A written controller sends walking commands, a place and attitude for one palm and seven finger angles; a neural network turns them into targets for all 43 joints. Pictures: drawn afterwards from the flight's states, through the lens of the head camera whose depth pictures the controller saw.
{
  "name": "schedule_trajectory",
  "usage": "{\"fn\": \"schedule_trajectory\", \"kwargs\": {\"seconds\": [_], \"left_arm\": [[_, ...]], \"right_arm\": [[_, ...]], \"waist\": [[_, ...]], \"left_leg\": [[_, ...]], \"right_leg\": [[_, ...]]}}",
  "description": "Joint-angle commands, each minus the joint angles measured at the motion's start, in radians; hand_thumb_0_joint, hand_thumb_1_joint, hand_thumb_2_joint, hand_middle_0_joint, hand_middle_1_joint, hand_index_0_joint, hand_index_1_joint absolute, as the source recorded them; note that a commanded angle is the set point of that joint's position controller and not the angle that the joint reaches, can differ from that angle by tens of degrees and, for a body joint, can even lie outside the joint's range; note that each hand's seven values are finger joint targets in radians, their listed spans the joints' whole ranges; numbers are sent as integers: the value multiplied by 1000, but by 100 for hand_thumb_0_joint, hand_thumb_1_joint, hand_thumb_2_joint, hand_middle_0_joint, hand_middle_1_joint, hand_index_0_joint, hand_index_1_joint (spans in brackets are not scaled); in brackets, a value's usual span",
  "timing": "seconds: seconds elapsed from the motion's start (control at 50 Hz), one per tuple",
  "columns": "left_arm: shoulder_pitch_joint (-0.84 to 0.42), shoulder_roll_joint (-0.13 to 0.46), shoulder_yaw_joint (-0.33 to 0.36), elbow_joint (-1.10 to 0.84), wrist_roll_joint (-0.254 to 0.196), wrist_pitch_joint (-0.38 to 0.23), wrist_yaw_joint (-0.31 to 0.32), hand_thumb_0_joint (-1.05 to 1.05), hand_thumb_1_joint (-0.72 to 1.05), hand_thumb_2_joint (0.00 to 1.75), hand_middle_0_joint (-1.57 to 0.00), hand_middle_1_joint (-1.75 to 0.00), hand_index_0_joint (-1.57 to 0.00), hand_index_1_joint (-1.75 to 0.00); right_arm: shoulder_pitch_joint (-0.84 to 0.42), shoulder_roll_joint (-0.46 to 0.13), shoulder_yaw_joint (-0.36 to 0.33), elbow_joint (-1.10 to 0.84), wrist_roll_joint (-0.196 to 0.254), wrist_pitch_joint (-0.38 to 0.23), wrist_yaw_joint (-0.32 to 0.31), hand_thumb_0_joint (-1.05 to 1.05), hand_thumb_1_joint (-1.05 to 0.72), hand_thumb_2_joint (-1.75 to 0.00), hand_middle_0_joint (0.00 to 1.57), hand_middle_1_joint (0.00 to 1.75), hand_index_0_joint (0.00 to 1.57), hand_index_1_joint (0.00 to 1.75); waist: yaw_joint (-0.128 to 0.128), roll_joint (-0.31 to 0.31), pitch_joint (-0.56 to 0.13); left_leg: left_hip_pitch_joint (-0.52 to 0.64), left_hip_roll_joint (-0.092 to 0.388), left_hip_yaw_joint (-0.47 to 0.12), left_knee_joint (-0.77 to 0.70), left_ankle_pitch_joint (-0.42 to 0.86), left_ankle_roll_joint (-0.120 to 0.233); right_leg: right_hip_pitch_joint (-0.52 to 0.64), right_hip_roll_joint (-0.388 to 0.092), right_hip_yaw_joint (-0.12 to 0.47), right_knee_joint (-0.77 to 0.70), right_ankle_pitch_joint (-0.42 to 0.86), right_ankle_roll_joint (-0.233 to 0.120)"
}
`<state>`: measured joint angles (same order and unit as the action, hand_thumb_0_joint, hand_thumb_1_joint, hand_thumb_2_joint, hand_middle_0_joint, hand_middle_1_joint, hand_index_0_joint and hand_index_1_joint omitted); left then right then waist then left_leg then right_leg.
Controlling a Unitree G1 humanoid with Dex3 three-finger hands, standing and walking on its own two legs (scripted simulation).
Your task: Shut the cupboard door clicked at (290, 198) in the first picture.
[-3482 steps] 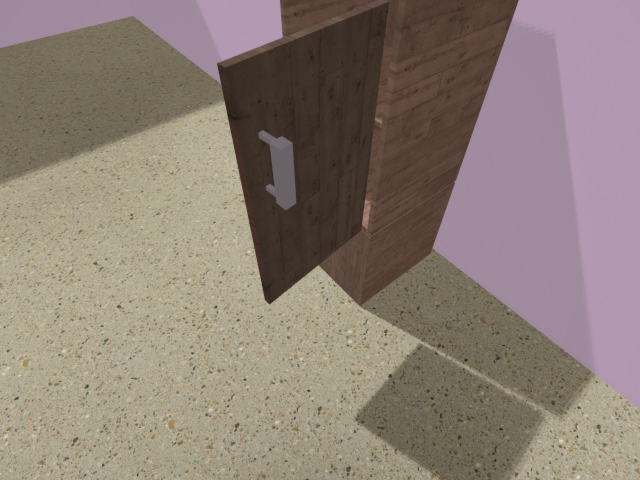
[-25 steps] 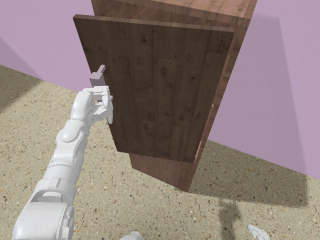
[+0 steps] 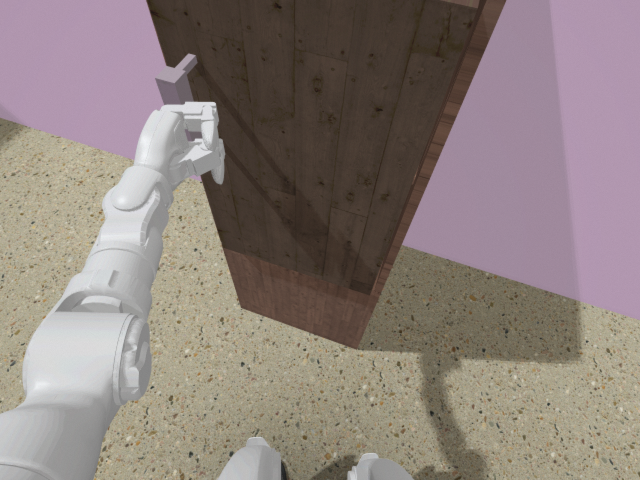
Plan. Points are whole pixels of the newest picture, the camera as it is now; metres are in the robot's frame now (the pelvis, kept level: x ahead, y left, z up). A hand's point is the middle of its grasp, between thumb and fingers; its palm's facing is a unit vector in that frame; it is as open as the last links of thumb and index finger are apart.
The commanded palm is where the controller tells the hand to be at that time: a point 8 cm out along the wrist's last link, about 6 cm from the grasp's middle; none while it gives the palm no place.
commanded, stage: push the door shut along its arc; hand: left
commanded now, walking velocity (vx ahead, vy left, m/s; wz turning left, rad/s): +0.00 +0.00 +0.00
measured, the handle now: (192, 109) +0.57 +0.15 +0.12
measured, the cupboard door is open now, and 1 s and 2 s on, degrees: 1 0 0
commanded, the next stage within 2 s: pull the fist back off the door in 0.22 s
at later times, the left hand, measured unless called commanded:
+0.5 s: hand (251, 140) +0.51 +0.07 +0.12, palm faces +0.06 -1.00 +0.01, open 3.2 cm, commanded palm +0.49 +0.10 +0.12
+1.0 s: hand (257, 180) +0.45 +0.06 +0.11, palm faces +0.03 -1.00 +0.00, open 3.1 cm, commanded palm +0.41 +0.11 +0.12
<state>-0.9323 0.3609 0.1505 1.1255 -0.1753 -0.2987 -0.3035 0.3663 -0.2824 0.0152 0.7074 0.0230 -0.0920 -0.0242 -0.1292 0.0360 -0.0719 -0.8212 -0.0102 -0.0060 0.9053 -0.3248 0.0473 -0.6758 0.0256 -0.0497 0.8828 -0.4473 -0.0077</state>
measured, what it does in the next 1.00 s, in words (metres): stands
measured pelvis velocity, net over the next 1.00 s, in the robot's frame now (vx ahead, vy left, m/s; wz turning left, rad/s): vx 0.03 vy -0.03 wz -0.03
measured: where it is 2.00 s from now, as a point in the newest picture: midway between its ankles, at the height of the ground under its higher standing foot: outside the picture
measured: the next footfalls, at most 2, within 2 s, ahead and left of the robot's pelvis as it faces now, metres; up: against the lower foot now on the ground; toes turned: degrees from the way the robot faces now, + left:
none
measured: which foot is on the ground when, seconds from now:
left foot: down 0.00-1.00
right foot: down 0.00-1.00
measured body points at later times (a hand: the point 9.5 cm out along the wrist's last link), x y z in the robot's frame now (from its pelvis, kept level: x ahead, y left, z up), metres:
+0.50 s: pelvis -0.02 -0.01 -0.01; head +0.08 +0.02 +0.42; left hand +0.50 +0.12 +0.12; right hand +0.03 -0.27 -0.12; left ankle +0.06 +0.09 -0.69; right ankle -0.01 -0.12 -0.69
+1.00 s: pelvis +0.03 -0.03 +0.02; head +0.07 -0.05 +0.46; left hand +0.44 +0.11 +0.11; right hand +0.06 -0.30 -0.11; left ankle +0.06 +0.09 -0.69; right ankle -0.01 -0.12 -0.69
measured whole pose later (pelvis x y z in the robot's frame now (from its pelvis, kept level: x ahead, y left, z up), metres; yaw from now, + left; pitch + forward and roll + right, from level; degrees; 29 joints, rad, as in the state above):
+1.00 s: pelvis +0.03 -0.03 +0.02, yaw -2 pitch +10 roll +0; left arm -0.49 0.13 0.14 0.69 -0.12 -0.30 0.07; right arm 0.40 -0.27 -0.04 0.66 0.02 -0.01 0.03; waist -0.08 0.05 -0.10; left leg -0.64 0.03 0.02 0.79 -0.34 0.00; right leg -0.52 0.06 -0.01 0.79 -0.45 -0.05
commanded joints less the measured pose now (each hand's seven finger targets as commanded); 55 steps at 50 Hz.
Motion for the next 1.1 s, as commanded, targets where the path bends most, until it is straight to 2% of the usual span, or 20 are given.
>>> {"fn": "schedule_trajectory", "kwargs": {"seconds": [0.0,0.04,0.08,0.3,0.32,0.34,0.38,0.42,0.46,0.48,0.54,0.58,0.62,0.72,0.78,0.84,0.86,0.96,1.04,1.08], "left_arm": [[-603,81,-31,-210,8,-54,-33,0,90,90,-130,-150,-130,-150],[-659,73,-42,-236,8,-66,-40,0,90,90,-130,-150,-130,-150],[-705,31,-81,-216,9,-55,-40,0,90,90,-130,-150,-130,-150],[-843,-94,-195,-198,6,-21,-31,0,90,90,-130,-150,-130,-150],[-885,-119,17,-194,-93,-6,198,0,90,90,-130,-150,-130,-150],[-824,-150,-11,-174,-52,-6,321,0,90,90,-130,-150,-130,-150],[-835,-174,-12,-193,18,-24,486,0,90,90,-130,-150,-130,-150],[-835,-126,-45,-190,136,-58,544,0,90,90,-130,-150,-130,-150],[-824,-50,-38,-180,211,-94,542,0,90,90,-130,-150,-130,-150],[-786,-22,-16,-147,216,-99,531,0,90,90,-130,-150,-130,-150],[-631,140,158,-66,179,-84,503,0,90,90,-130,-150,-130,-150],[-531,180,208,-94,161,-82,486,0,90,90,-130,-150,-130,-150],[-491,133,175,-141,154,-97,465,0,90,90,-130,-150,-130,-150],[-323,60,134,-333,108,-153,410,0,90,90,-130,-150,-130,-150],[-157,-41,49,-421,82,-131,363,0,90,90,-130,-150,-130,-150],[-24,-76,26,-524,48,-84,350,0,90,90,-130,-150,-130,-150],[-46,-101,-5,-585,43,-77,349,0,90,90,-130,-150,-130,-150],[36,-82,-2,-784,50,-71,389,0,90,90,-130,-150,-130,-150],[186,-71,-2,-845,61,-67,387,0,90,90,-130,-150,-130,-150],[256,-140,-62,-869,55,-45,369,0,90,90,-130,-150,-130,-150]], "right_arm": [[96,-174,-63,-80,-4,-31,-5,0,-90,-90,20,30,20,30],[110,-178,-68,-78,-4,-34,-3,0,-90,-90,20,30,20,30],[114,-179,-67,-65,-3,-32,-4,0,-90,-90,20,30,20,30],[103,-186,-57,-4,-6,-71,-20,0,-90,-90,20,30,20,30],[96,-147,-60,-8,-15,-84,-20,0,-90,-90,20,30,20,30],[100,-148,-58,-6,-26,-94,-8,0,-90,-90,20,30,20,30],[115,-145,-65,-7,-55,-93,24,0,-90,-90,20,30,20,30],[138,-146,-68,-11,-76,-81,54,0,-90,-90,20,30,20,30],[145,-150,-70,-28,-82,-66,70,0,-90,-90,20,30,20,30],[144,-152,-70,-37,-82,-55,74,0,-90,-90,20,30,20,30],[155,-163,-60,-83,-75,-20,70,0,-90,-90,20,30,20,30],[144,-149,-56,-126,-67,4,65,0,-90,-90,20,30,20,30],[137,-134,-58,-147,-58,21,64,0,-90,-90,20,30,20,30],[116,-117,-76,-170,-41,32,62,0,-90,-90,20,30,20,30],[96,-106,-82,-178,-23,40,60,0,-90,-90,20,30,20,30],[79,-107,-89,-184,-8,42,57,0,-90,-90,20,30,20,30],[64,-102,-85,-181,-3,39,56,0,-90,-90,20,30,20,30],[7,-91,-82,-186,-5,28,43,0,-90,-90,20,30,20,30],[-39,-85,-78,-209,-3,30,37,0,-90,-90,20,30,20,30],[-74,-73,-73,-226,2,35,39,0,-90,-90,20,30,20,30]], "waist": [[-81,69,-412],[-95,85,-442],[-123,71,-399],[-169,107,-396],[-99,91,-382],[-111,88,-390],[-124,64,-429],[-135,106,-458],[-121,126,-501],[-108,117,-495],[-45,42,-501],[-18,-37,-486],[-19,-85,-425],[11,-92,-444],[21,-50,-422],[40,-63,-385],[28,-34,-372],[55,-21,-375],[86,-64,-368],[89,-52,-352]], "left_leg": [[549,26,-125,-88,127,-17],[582,30,-138,-78,153,-16],[561,33,-142,-80,99,-16],[569,34,-174,-72,-24,-15],[476,44,-196,-112,-125,-39],[491,50,-214,-136,-168,-46],[478,41,-208,-119,-163,-45],[483,33,-185,-89,-118,-39],[488,28,-169,-67,-55,-35],[481,27,-161,-68,-51,-35],[397,17,-114,-83,5,-26],[318,14,-61,-83,45,-13],[266,11,-31,-95,23,-6],[325,3,8,-105,109,-1],[394,0,20,-113,175,1],[432,-3,27,-131,202,4],[454,-1,26,-139,213,5],[510,-6,24,-149,260,4],[512,-11,28,-155,288,3],[528,-11,31,-161,302,-1]], "right_leg": [[-190,30,5,-130,144,-31],[-225,31,4,-116,152,-31],[-263,31,1,-123,126,-25],[-361,24,-12,-101,60,-29],[-329,23,-12,-99,38,-20],[-337,27,-23,-87,25,-12],[-327,23,-26,-76,29,-7],[-337,18,-20,-64,34,-11],[-324,17,-10,-58,44,-19],[-303,19,-6,-67,41,-23],[-157,32,7,-92,63,-21],[-37,34,28,-124,119,-7],[24,37,44,-153,138,2],[140,41,65,-174,300,5],[153,39,63,-188,403,11],[178,36,61,-215,441,22],[165,30,60,-219,457,24],[203,20,59,-212,524,24],[263,10,67,-200,597,29],[270,3,62,-199,631,28]]}}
